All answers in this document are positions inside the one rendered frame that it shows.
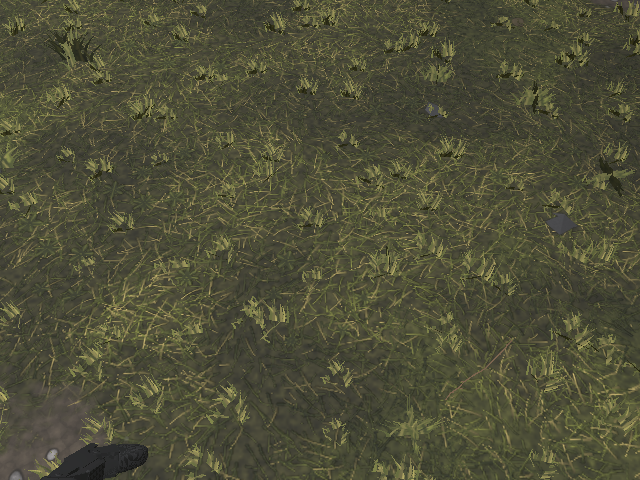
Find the robot left hand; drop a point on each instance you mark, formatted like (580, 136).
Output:
(97, 463)

